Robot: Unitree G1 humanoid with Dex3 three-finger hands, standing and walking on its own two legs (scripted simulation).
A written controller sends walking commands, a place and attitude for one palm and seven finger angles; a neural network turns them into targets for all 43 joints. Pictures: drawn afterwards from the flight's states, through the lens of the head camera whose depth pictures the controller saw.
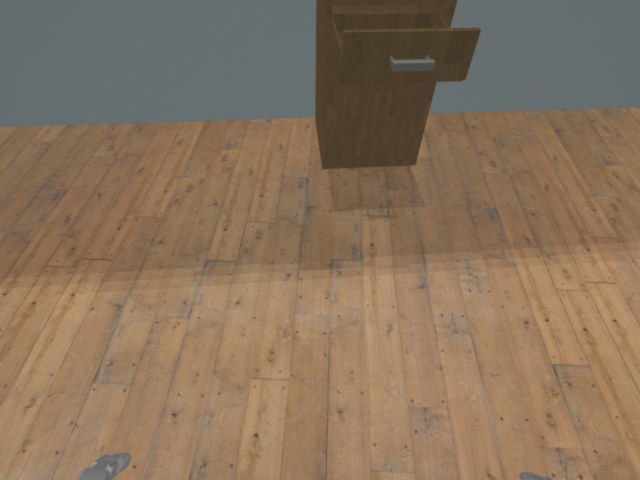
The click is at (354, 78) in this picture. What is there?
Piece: drawer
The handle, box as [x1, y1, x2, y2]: [389, 56, 434, 70]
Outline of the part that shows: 389,56 389,60 391,63 390,67 392,70 433,70 434,61 433,59 430,59 428,56 425,56 424,59 394,60 392,56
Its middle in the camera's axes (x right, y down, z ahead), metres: +0.28 -0.56 +1.22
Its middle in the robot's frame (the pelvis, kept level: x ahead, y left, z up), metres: +1.30 -0.23 -0.08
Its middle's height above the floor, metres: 0.69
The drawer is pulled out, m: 0.30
